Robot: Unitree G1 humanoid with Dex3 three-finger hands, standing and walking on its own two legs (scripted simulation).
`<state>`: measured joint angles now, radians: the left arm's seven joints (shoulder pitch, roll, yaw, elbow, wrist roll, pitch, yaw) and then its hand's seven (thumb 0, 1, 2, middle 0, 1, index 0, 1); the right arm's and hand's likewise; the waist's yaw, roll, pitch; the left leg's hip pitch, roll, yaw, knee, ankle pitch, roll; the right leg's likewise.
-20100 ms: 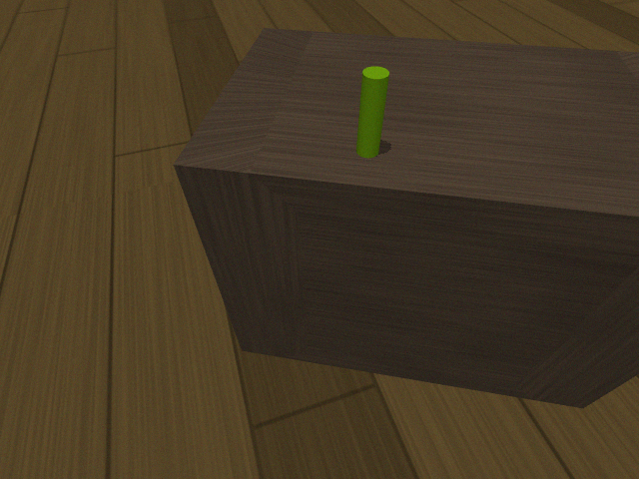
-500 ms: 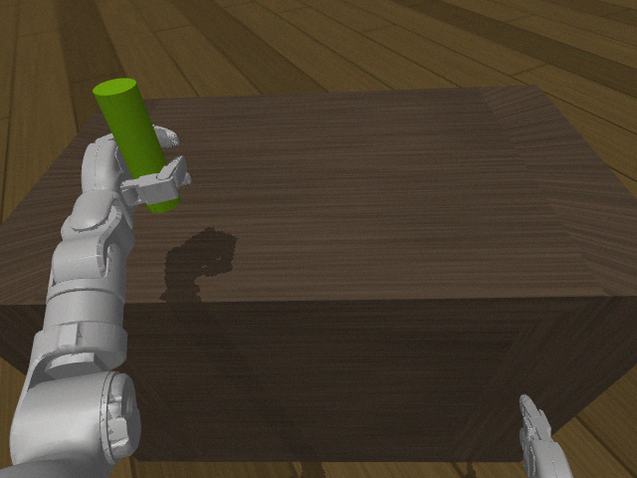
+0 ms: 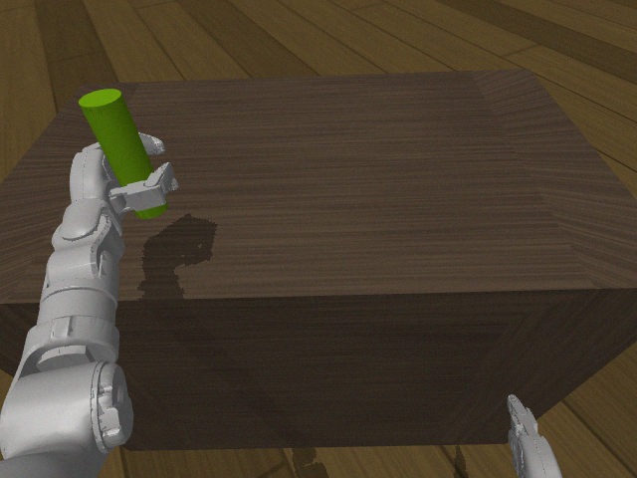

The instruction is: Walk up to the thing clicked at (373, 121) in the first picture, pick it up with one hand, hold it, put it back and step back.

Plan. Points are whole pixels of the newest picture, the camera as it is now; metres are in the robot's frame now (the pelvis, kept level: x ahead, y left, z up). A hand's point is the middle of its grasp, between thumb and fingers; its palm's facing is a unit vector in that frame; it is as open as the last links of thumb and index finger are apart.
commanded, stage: lower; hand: left
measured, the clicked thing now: (128, 159) +0.45 +0.22 +0.20
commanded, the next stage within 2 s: loosen in 0.98 s
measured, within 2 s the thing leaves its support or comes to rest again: rests again in 0.96 s
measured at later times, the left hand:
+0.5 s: hand (161, 206) +0.45 +0.21 +0.11, palm faces +0.16 -0.99 +0.01, open 5.6 cm
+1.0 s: hand (167, 222) +0.45 +0.22 +0.08, palm faces +0.14 -0.99 +0.01, open 5.6 cm
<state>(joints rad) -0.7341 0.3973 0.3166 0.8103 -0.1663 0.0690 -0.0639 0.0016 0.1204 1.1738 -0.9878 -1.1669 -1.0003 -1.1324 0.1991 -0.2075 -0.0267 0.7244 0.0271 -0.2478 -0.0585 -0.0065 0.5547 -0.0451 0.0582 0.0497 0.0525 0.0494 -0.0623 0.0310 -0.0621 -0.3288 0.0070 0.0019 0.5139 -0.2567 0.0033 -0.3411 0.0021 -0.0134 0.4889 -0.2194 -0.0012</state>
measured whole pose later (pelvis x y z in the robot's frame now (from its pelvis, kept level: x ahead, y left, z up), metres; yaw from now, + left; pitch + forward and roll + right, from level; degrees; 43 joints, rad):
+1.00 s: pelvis +0.00 +0.01 -0.03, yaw -1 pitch +10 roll -2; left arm -0.66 0.40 0.32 0.90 -0.16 -0.17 -0.09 0.00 0.12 1.18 -0.99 -1.17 -1.00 -1.13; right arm 0.27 -0.21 -0.01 0.47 0.02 -0.11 -0.04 -0.01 0.52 -0.05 0.06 0.05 0.05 0.05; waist -0.10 0.01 -0.10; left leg -0.58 0.02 0.01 0.78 -0.38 0.02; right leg -0.58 0.01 -0.01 0.72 -0.32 0.01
